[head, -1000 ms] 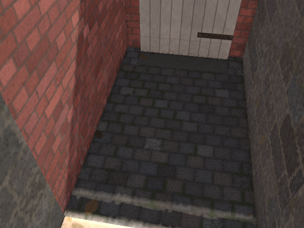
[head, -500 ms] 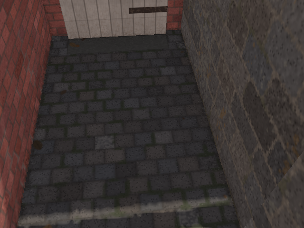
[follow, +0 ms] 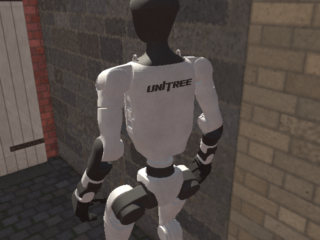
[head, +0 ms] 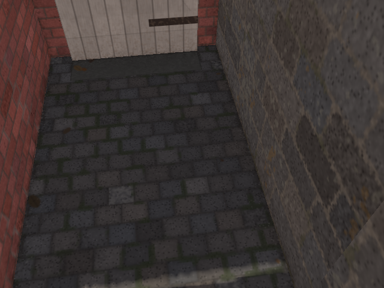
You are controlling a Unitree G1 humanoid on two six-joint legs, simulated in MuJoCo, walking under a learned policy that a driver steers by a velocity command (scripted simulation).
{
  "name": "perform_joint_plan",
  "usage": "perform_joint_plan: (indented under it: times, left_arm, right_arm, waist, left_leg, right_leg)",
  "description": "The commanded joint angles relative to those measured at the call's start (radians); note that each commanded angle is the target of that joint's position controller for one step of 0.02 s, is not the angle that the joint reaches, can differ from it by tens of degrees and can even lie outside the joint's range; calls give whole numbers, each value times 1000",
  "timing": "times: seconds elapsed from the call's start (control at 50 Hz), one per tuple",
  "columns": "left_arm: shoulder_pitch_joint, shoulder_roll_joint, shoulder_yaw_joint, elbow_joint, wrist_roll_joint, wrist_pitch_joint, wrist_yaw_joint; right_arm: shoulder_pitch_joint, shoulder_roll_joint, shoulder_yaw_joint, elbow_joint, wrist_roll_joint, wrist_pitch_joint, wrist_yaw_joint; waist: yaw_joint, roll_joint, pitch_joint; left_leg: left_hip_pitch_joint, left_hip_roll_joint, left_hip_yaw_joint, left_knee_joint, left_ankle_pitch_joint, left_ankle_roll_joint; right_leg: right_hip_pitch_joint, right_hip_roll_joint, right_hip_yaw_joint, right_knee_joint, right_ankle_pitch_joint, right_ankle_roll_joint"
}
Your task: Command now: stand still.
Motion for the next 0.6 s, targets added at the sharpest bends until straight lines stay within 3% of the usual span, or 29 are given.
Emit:
perform_joint_plan:
  times: [0.02, 0.12, 0.14, 0.16, 0.36, 0.6]
  left_arm:
    - [37, 122, 37, -22, 0, -7, 17]
    - [-8, 146, 50, -3, 5, 1, 35]
    - [-3, 152, 50, 2, 9, 2, 34]
    - [-12, 155, 52, 7, 9, 4, 35]
    - [-27, 177, 58, 45, 4, 24, 51]
    - [3, 173, 53, 61, 6, 35, 63]
  right_arm:
    - [0, -126, -35, -30, 0, -10, -7]
    - [-18, -146, -46, -22, -3, -4, -9]
    - [-30, -173, -56, -24, -20, -4, -5]
    - [-33, -174, -60, -26, -21, -3, -3]
    - [-47, -203, -84, -22, -18, 10, -5]
    - [-38, -222, -98, -25, -21, 14, -18]
  waist:
    - [9, 4, -65]
    - [3, 14, -69]
    - [9, 9, -84]
    - [4, 12, -75]
    - [-2, 29, -41]
    - [0, 40, -18]
  left_leg:
    - [79, 14, -80, -68, 384, -17]
    - [84, 16, -80, -55, 444, -11]
    - [104, 15, -79, -48, 449, -14]
    - [105, 16, -82, -47, 460, -13]
    - [111, 22, -98, -60, 418, 7]
    - [60, 40, -138, -85, 271, 56]
  right_leg:
    - [21, 10, 1, -70, 358, -61]
    - [37, 27, -17, -57, 353, -60]
    - [36, 32, -23, -64, 343, -52]
    - [30, 34, -25, -62, 334, -51]
    - [19, 52, -40, -66, 235, -54]
    - [17, 56, -38, -63, 166, -75]
Keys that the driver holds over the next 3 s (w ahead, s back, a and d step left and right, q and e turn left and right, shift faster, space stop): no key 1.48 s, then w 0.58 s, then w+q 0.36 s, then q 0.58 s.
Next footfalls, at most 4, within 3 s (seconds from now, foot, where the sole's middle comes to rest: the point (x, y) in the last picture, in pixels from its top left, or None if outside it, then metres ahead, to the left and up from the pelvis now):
1.88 right None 0.16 -0.16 -0.76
2.16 left None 0.30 0.02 -0.94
2.46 right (234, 280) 0.64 -0.19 -1.12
2.90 left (166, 259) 0.74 0.10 -1.12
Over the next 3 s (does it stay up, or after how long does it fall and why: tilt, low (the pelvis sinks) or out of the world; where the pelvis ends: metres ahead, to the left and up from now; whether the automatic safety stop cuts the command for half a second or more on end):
stays up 0.67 -0.02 -0.38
